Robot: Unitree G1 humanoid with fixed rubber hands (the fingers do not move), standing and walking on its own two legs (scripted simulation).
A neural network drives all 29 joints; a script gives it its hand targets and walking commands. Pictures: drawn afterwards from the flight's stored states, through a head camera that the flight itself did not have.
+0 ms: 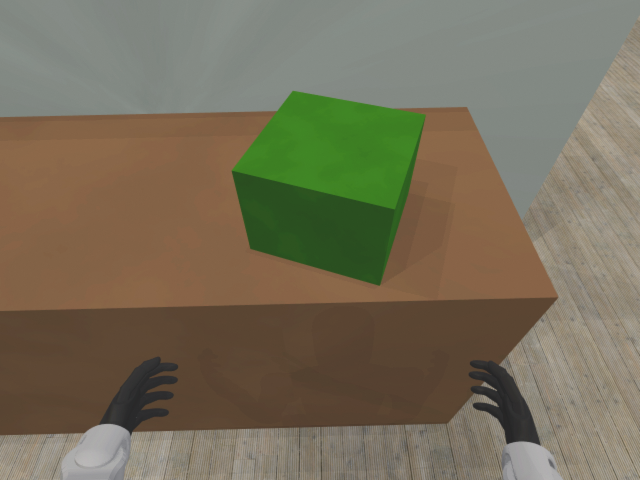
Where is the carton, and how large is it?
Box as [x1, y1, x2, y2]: [232, 91, 425, 285]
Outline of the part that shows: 292,91 232,169 232,174 250,248 379,285 408,192 425,115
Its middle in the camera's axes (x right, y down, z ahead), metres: +0.02 -0.10 +0.65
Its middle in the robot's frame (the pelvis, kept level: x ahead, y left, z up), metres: +0.55 +0.03 +0.04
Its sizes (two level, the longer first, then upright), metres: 0.231 0.225 0.175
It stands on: a pedestal, 0.72 m high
